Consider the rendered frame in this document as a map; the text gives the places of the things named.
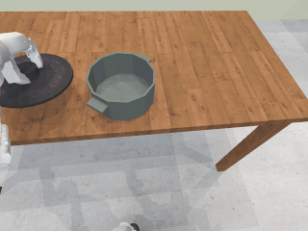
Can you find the robot left upper arm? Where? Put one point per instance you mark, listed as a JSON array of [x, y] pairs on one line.
[[5, 146]]

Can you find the pot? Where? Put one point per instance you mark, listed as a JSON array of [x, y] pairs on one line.
[[122, 85]]

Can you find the table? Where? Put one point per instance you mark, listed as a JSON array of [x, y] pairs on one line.
[[213, 70]]

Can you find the robot left shin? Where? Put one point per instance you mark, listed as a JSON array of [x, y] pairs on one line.
[[125, 224]]

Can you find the lid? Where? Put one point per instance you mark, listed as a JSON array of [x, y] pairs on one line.
[[54, 78]]

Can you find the left robot hand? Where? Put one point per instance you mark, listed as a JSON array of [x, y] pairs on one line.
[[17, 43]]

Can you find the knob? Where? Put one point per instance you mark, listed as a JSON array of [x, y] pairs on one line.
[[29, 69]]

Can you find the robot left forearm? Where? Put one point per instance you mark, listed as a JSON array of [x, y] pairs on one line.
[[5, 56]]

